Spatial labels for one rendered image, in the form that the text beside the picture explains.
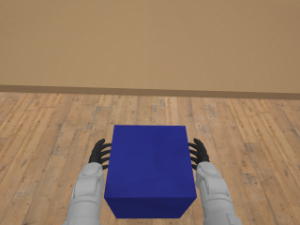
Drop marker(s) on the robot right forearm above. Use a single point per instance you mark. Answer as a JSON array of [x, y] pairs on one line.
[[217, 203]]

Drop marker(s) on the robot left forearm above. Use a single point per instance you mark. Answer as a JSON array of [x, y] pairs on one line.
[[85, 200]]

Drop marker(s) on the left robot hand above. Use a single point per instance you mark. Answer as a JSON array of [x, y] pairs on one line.
[[96, 154]]

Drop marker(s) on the right robot hand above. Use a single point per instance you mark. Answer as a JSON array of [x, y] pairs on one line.
[[201, 153]]

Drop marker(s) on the carton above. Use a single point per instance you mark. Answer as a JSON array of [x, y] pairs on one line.
[[150, 172]]

